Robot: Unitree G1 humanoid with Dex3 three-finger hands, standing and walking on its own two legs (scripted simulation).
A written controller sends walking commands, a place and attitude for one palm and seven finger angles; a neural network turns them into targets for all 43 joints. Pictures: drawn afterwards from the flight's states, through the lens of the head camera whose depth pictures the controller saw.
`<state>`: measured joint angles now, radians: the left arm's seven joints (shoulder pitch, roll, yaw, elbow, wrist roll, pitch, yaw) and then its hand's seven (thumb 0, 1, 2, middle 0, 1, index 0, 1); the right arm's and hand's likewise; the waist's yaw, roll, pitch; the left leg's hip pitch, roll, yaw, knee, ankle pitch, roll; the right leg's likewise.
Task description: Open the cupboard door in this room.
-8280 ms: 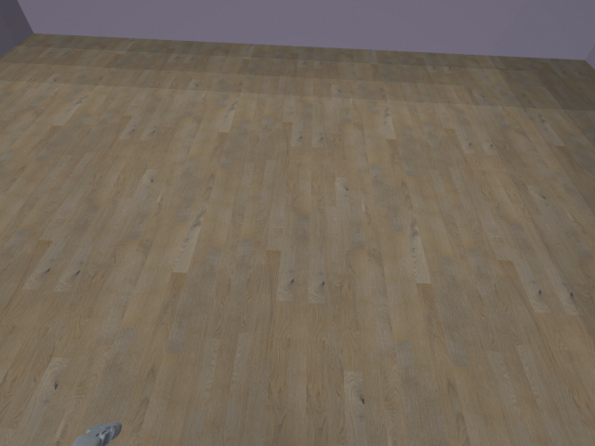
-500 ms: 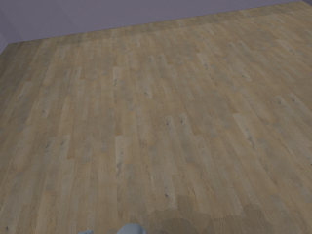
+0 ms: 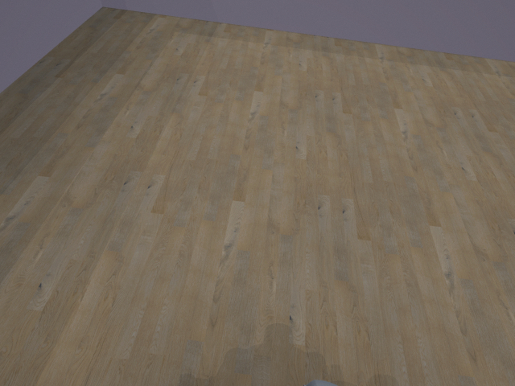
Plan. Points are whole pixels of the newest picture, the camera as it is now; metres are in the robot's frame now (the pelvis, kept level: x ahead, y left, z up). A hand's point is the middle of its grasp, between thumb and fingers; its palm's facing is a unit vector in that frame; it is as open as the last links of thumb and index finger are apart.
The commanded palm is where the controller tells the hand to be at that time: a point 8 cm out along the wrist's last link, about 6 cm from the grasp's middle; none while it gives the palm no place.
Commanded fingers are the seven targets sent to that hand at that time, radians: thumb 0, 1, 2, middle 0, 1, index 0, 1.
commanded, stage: turn or walk to find it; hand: left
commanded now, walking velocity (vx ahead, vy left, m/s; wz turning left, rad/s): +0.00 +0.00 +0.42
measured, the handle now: out of the picture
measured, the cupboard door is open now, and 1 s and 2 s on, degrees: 0 0 0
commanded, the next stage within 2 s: stand and wait in 1.54 s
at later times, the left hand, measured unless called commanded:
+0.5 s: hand out of the picture +0.02 +0.15 -0.15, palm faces +0.23 -0.93 -0.27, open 7.4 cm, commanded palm none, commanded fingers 0.00 0.90 0.90 -0.20 -0.30 -0.20 -0.30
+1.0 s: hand out of the picture -0.13 +0.22 -0.18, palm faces +0.48 -0.85 -0.23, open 7.4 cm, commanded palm none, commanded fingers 0.00 0.90 0.90 -0.20 -0.30 -0.20 -0.30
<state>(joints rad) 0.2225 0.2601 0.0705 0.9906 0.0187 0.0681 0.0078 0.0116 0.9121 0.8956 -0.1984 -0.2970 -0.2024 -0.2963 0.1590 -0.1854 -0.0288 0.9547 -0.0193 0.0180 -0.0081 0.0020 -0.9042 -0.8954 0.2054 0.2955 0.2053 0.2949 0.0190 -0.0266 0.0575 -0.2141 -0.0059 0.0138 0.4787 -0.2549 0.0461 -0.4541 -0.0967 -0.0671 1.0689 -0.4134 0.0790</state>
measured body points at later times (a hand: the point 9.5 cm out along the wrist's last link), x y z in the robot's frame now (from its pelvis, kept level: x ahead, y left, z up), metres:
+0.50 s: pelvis -0.03 -0.05 +0.00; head +0.00 -0.09 +0.45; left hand +0.01 +0.20 -0.13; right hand +0.04 -0.30 -0.17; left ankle -0.07 +0.09 -0.65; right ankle -0.01 -0.15 -0.74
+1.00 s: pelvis -0.08 +0.00 +0.00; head -0.08 +0.04 +0.45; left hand -0.16 +0.26 -0.16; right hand +0.11 -0.18 -0.12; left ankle -0.09 +0.08 -0.74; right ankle -0.03 -0.16 -0.65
